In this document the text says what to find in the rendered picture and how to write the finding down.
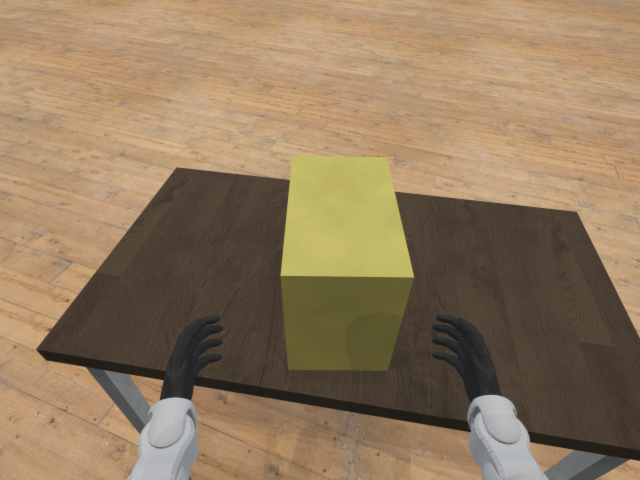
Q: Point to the left robot forearm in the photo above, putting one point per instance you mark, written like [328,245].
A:
[167,445]

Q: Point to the carton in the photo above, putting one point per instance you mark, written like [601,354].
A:
[346,273]

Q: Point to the right robot forearm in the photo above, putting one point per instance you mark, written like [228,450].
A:
[499,442]

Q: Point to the robot right hand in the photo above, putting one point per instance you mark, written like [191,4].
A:
[474,362]

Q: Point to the table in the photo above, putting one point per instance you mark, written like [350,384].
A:
[565,350]

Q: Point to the robot left hand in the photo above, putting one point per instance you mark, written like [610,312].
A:
[184,365]

